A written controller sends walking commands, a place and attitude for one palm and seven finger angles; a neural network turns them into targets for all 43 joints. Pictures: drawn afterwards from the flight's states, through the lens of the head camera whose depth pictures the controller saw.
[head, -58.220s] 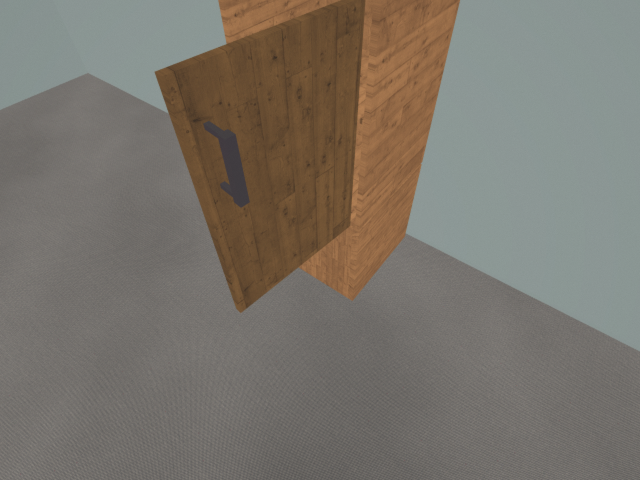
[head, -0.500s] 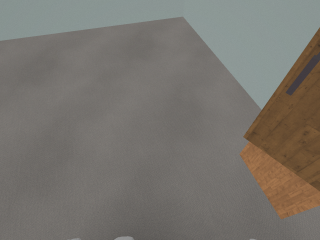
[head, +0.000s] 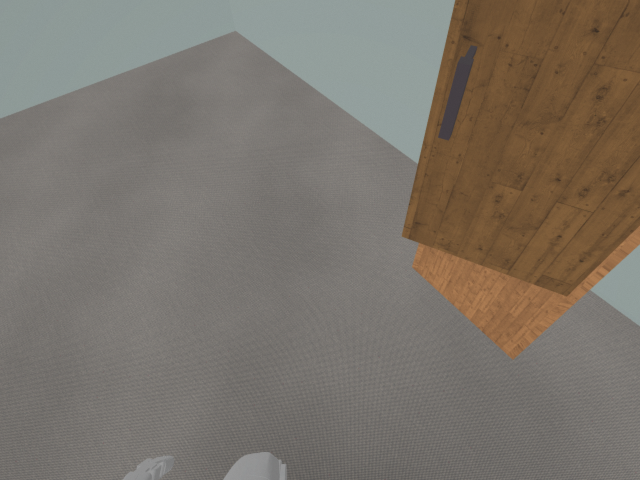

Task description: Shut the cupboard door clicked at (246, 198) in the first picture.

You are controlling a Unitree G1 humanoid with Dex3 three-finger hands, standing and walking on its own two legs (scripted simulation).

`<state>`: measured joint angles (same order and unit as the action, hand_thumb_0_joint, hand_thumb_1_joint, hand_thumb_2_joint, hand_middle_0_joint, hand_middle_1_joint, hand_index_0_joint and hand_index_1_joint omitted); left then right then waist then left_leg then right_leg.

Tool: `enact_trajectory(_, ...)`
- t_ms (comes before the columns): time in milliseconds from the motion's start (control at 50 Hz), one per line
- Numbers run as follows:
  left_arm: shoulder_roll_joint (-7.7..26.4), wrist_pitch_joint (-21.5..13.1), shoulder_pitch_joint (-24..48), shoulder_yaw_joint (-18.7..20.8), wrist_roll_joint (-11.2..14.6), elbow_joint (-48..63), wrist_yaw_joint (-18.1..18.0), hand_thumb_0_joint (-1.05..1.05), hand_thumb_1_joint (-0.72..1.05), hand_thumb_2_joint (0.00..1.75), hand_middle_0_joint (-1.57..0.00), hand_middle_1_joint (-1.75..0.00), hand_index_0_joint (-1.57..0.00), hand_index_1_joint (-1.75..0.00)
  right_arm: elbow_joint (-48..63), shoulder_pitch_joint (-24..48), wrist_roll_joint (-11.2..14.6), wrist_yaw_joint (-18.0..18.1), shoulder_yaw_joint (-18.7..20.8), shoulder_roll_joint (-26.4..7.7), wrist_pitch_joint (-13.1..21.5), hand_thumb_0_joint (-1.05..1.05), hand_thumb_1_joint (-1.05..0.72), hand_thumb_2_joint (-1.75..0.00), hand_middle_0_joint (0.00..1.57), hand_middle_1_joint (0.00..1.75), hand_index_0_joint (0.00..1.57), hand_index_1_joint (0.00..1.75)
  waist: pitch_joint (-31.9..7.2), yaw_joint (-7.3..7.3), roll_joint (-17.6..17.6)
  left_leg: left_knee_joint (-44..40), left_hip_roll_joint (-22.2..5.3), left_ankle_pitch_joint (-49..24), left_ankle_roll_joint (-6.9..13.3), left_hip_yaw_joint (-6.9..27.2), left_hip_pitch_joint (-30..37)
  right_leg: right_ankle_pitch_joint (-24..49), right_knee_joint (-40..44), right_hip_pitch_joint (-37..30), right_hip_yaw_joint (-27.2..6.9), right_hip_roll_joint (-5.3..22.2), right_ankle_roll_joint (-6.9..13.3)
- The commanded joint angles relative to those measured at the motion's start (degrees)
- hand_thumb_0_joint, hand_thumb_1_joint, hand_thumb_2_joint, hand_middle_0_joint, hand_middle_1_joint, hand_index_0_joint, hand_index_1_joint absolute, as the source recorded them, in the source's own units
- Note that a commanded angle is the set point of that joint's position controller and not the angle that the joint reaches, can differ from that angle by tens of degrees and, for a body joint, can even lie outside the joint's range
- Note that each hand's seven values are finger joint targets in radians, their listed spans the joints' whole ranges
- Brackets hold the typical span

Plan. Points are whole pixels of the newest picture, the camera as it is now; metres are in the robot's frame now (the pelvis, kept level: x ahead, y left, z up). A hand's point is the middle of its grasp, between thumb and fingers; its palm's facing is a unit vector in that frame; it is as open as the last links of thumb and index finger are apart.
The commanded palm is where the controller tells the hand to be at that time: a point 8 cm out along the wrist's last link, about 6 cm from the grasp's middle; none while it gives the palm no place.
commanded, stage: turn to face it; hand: left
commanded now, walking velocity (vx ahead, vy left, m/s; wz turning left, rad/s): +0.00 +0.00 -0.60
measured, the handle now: (457, 94) +0.66 -0.19 +0.10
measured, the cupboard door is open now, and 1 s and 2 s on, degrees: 26 26 26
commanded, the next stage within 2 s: take the last steps up to it in 0.68 s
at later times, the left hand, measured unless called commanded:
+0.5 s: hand (210, 436) +0.19 +0.18 -0.16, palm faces -0.27 -0.93 -0.26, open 7.4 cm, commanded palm none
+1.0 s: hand (236, 419) +0.22 +0.15 -0.16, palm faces -0.42 -0.89 -0.18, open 7.4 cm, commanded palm none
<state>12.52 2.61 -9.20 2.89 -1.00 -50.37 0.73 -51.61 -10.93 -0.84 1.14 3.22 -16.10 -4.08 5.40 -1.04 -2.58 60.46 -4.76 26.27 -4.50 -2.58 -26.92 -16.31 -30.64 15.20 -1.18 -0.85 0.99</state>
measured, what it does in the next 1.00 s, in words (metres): steps on the spot, turning right: left foot, then right foot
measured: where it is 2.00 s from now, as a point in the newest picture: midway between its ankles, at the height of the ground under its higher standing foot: outside the picture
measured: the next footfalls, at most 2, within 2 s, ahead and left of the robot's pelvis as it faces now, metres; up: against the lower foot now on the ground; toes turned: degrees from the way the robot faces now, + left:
left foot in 0.18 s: +0.09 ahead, +0.14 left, +0.00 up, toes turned -4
right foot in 0.50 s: +0.02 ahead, -0.12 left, +0.00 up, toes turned -19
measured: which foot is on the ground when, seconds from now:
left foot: up 0.00-0.16, down 0.18-0.50, up 0.52-0.78, down 0.80-1.00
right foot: down 0.00-0.18, up 0.20-0.48, down 0.50-0.82, up 0.84-1.00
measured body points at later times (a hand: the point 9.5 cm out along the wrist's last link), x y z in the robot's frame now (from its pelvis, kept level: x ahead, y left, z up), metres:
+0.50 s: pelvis +0.03 +0.00 -0.01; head +0.06 -0.01 +0.44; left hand +0.21 +0.23 -0.14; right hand +0.00 -0.26 -0.15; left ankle +0.05 +0.15 -0.73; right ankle -0.02 -0.10 -0.74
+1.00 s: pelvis +0.07 +0.00 +0.01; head +0.10 +0.00 +0.46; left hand +0.24 +0.20 -0.15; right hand -0.02 -0.22 -0.13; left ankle +0.11 +0.12 -0.73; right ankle -0.01 -0.10 -0.68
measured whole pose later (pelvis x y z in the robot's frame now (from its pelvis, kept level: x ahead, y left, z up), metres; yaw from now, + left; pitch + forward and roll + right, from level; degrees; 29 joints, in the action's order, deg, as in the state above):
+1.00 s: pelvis +0.07 +0.00 +0.01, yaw -26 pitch +1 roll -1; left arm 13.3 3.8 -11.1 3.9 -1.2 -55.8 2.5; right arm -55.2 -17.4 -2.4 1.5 0.5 -10.1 0.0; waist 1.8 -1.4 0.8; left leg 26.5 -5.0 15.3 -0.9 -5.3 -12.2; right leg -25.3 -52.6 22.9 1.6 0.2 -1.0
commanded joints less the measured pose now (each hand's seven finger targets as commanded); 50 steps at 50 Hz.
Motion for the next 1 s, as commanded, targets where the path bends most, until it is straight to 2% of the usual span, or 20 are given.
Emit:
enact_trajectory(0,13.0,-1.3,0.0,3.7,-0.5,4.0,-1.1,0.0,0.9,0.9,-0.2,-0.3,-0.2,-0.3,5.8,0.1,0.1,-0.2,0.7,-2.9,2.3,0.0,-0.9,-0.9,0.2,0.3,0.2,0.3,-8.4,1.18,10.6,-8.1,1.1,-1.9,-0.6,0.6,-1.2,23.6,8.9,-7.7,-14.3,12.9,9.4)
enact_trajectory(60,13.3,-1.1,-0.3,4.0,-0.6,3.7,-1.0,0.0,0.9,0.9,-0.2,-0.3,-0.2,-0.3,6.4,-0.3,0.5,0.1,0.7,-2.9,2.9,0.0,-0.9,-0.9,0.2,0.3,0.2,0.3,-8.5,1.14,12.0,-17.3,2.2,-2.2,-0.1,0.8,2.5,24.8,7.4,-6.5,-17.8,12.8,9.4)
enact_trajectory(120,12.0,-0.5,2.4,3.8,0.2,4.4,-0.8,0.0,0.9,0.9,-0.2,-0.3,-0.2,-0.3,4.5,-6.3,0.5,0.6,0.8,-4.2,3.7,0.0,-0.9,-0.9,0.2,0.3,0.2,0.3,-9.1,-2.04,10.1,-34.9,2.1,-14.1,0.8,1.0,16.9,19.1,2.2,2.3,-17.0,8.3,4.1)
enact_trajectory(160,6.4,-0.2,0.3,2.6,0.7,6.0,0.0,0.0,0.9,0.9,-0.2,-0.3,-0.2,-0.3,5.0,-8.8,-0.6,0.8,2.3,-12.6,4.2,0.0,-0.9,-0.9,0.2,0.3,0.2,0.3,-10.0,-2.27,-14.4,-43.9,-18.9,-20.9,10.1,21.9,24.2,-14.4,-17.2,15.4,-3.1,-3.5,-2.0)
enact_trajectory(180,7.6,-0.4,0.3,2.9,0.1,6.7,0.3,0.0,0.9,0.9,-0.2,-0.3,-0.2,-0.3,6.0,-8.2,-1.1,0.8,2.0,-13.0,4.1,0.0,-0.9,-0.9,0.2,0.3,0.2,0.3,-9.0,-2.2,-11.4,-44.7,-23.3,-18.2,14.6,24.2,18.5,-20.2,-27.3,14.4,-1.6,-1.4,-2.4)
enact_trajectory(280,6.2,0.6,2.3,2.7,0.0,4.5,1.7,0.0,0.9,0.9,-0.2,-0.3,-0.2,-0.3,6.4,-2.5,-1.3,1.4,0.8,-8.5,4.2,0.0,-0.9,-0.9,0.2,0.3,0.2,0.3,-6.1,0.28,-8.1,-39.5,-14.2,-37.0,12.2,5.9,19.1,-12.7,-29.2,13.7,2.1,1.8,-4.2)
enact_trajectory(360,4.9,0.1,3.3,1.8,0.1,4.7,1.6,0.0,0.9,0.9,-0.2,-0.3,-0.2,-0.3,4.3,-5.5,-1.1,1.0,1.6,-9.2,3.7,0.0,-0.9,-0.9,0.2,0.3,0.2,0.3,-8.5,-1.25,-10.0,-35.6,-14.4,-41.2,11.9,2.5,21.6,-10.8,-14.4,6.9,5.7,0.4,-3.3)
enact_trajectory(420,5.7,-0.5,-1.5,2.0,0.1,3.0,1.3,0.0,0.9,0.9,-0.2,-0.3,-0.2,-0.3,3.9,-3.6,-0.5,0.5,1.9,-9.6,3.3,0.0,-0.9,-0.9,0.2,0.3,0.2,0.3,-9.2,1.37,-8.2,-30.4,-12.9,-33.6,8.5,-0.3,16.5,2.6,1.6,-4.1,7.0,-0.5,-2.1)
enact_trajectory(440,8.1,-1.0,-4.5,2.5,-0.2,2.0,0.9,0.0,0.9,0.9,-0.2,-0.3,-0.2,-0.3,4.1,-3.2,-0.1,0.2,1.9,-8.4,3.2,0.0,-0.9,-0.9,0.2,0.3,0.2,0.3,-9.6,2.62,-3.3,-25.1,-10.5,-25.9,5.6,-2.6,11.5,8.8,7.8,-10.8,2.6,2.6,-0.8)
enact_trajectory(460,13.9,-1.8,-7.0,3.4,-0.8,1.1,0.1,0.0,0.9,0.9,-0.2,-0.3,-0.2,-0.3,5.6,-2.7,0.4,-0.3,1.2,-3.9,3.1,0.0,-0.9,-0.9,0.2,0.3,0.2,0.3,-9.7,3.75,12.5,-13.9,-2.8,-5.2,1.7,-7.7,-1.8,21.9,12.6,-19.3,-15.0,16.4,3.9)
enact_trajectory(480,16.9,-1.9,-9.4,3.7,-0.2,0.3,-0.4,0.0,0.9,0.9,-0.2,-0.3,-0.2,-0.3,7.1,0.8,0.2,-0.1,0.6,-3.1,2.5,0.0,-0.9,-0.9,0.2,0.3,0.2,0.3,-8.2,5.63,15.8,-2.8,0.6,11.1,0.9,-2.8,-6.1,31.0,12.6,-14.5,-21.6,23.9,10.5)
enact_trajectory(520,13.9,-1.8,-4.5,3.5,-0.4,0.7,-1.5,0.0,0.9,0.9,-0.2,-0.3,-0.2,-0.3,5.4,1.3,0.2,0.5,0.8,-3.7,1.9,0.0,-0.9,-0.9,0.2,0.3,0.2,0.3,-5.2,3.28,18.2,5.8,-0.4,6.1,1.3,3.7,-9.5,22.0,13.6,-9.3,-21.3,20.1,12.2)
enact_trajectory(560,10.7,-1.6,0.6,2.7,-0.4,1.7,-1.7,0.0,0.9,0.9,-0.2,-0.3,-0.2,-0.3,3.1,-1.5,0.0,0.0,0.7,-3.4,2.3,0.0,-0.9,-0.9,0.2,0.3,0.2,0.3,-6.5,0.3,13.4,3.6,-1.1,-0.2,0.7,3.2,-5.9,23.1,11.2,-8.2,-12.3,15.3,10.2)
enact_trajectory(680,11.4,-1.7,-1.4,3.1,-0.6,0.2,-1.7,0.0,0.9,0.9,-0.2,-0.3,-0.2,-0.3,1.8,-2.9,0.2,0.1,-0.2,-0.9,2.7,0.0,-0.9,-0.9,0.2,0.3,0.2,0.3,-8.0,0.92,11.3,-17.4,2.0,-2.7,0.6,-0.5,3.1,27.0,8.3,-8.2,-11.9,13.7,9.6)
enact_trajectory(740,9.4,-1.1,0.3,2.8,0.2,0.0,-1.7,0.0,0.9,0.9,-0.2,-0.3,-0.2,-0.3,-0.4,-8.3,0.2,0.5,-0.2,-1.7,3.7,0.0,-0.9,-0.9,0.2,0.3,0.2,0.3,-7.8,-1.66,9.6,-35.4,1.9,-17.1,1.5,0.1,16.3,19.4,3.3,-0.8,-10.5,9.7,4.5)
enact_trajectory(780,4.0,-0.6,-3.3,1.7,0.7,0.5,-1.0,0.0,0.9,0.9,-0.2,-0.3,-0.2,-0.3,-0.4,-9.9,-1.0,0.9,0.8,-8.8,4.3,0.0,-0.9,-0.9,0.2,0.3,0.2,0.3,-8.5,-0.99,-10.5,-41.5,-14.4,-23.0,9.7,18.0,20.9,-6.3,-8.1,7.8,-1.2,-0.3,-1.1)
enact_trajectory(800,4.3,-0.7,-1.6,1.6,0.2,1.4,-0.7,0.0,0.9,0.9,-0.2,-0.3,-0.2,-0.3,0.2,-10.8,-1.5,1.2,1.1,-9.8,4.2,0.0,-0.9,-0.9,0.2,0.3,0.2,0.3,-6.3,-2.14,-8.7,-45.3,-19.5,-15.9,14.1,24.0,17.7,-17.3,-17.1,10.2,0.7,-1.6,-1.6)
enact_trajectory(820,4.7,-0.1,0.7,1.9,-0.5,1.3,-0.4,0.0,0.9,0.9,-0.2,-0.3,-0.2,-0.3,-0.6,-11.4,-1.8,1.4,1.1,-10.1,4.5,0.0,-0.9,-0.9,0.2,0.3,0.2,0.3,-5.1,-2.86,-11.6,-48.0,-19.7,-11.4,14.1,25.6,17.9,-17.6,-26.1,14.1,-0.6,-0.4,-1.7)
enact_trajectory(900,4.3,-0.7,2.1,1.9,-0.5,0.5,1.6,0.0,0.9,0.9,-0.2,-0.3,-0.2,-0.3,-0.3,-8.5,-1.7,1.3,0.4,-6.6,5.2,0.0,-0.9,-0.9,0.2,0.3,0.2,0.3,-2.9,-1.2,-7.3,-47.3,-14.5,-13.1,12.3,13.4,19.4,-9.4,-27.1,16.9,0.5,2.6,-2.1)
enact_trajectory(980,2.7,-1.2,3.9,1.3,-0.4,0.3,2.3,0.0,0.9,0.9,-0.2,-0.3,-0.2,-0.3,-2.3,-10.8,-1.6,1.1,1.2,-7.0,5.3,0.0,-0.9,-0.9,0.2,0.3,0.2,0.3,-4.0,-2.47,-6.6,-45.6,-13.9,-15.3,12.0,7.6,20.1,-8.1,-13.5,11.0,3.9,2.0,-2.0)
